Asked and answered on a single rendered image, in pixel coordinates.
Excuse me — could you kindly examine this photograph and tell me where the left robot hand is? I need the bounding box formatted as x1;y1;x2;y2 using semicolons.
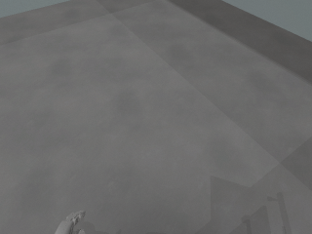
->
55;211;86;234

